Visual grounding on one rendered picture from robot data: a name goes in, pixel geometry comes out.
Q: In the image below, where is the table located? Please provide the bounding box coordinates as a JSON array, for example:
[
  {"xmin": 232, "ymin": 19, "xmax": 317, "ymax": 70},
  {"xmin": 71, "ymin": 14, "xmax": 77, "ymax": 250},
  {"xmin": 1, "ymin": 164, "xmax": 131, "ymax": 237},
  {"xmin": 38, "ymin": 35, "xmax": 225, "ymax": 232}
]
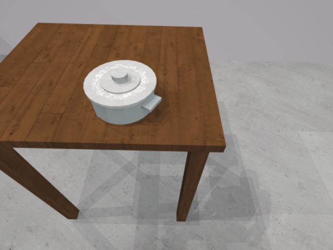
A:
[{"xmin": 0, "ymin": 23, "xmax": 226, "ymax": 222}]

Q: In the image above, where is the lid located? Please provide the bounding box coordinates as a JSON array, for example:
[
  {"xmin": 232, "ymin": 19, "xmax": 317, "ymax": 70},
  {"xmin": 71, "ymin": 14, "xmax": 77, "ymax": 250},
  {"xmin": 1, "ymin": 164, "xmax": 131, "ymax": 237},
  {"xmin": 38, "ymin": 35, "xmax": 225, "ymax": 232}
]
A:
[{"xmin": 83, "ymin": 60, "xmax": 157, "ymax": 109}]

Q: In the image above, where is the knob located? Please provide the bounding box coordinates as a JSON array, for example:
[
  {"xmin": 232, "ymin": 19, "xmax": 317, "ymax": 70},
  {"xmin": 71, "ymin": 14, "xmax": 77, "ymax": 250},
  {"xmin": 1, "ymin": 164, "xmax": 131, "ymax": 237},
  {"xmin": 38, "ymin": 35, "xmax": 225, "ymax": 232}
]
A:
[{"xmin": 111, "ymin": 68, "xmax": 128, "ymax": 82}]

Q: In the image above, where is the pot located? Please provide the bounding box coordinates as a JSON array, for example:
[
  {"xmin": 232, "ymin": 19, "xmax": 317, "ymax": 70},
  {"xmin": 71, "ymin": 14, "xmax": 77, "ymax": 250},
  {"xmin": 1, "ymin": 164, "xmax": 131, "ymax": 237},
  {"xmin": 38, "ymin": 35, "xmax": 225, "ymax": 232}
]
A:
[{"xmin": 91, "ymin": 92, "xmax": 162, "ymax": 124}]

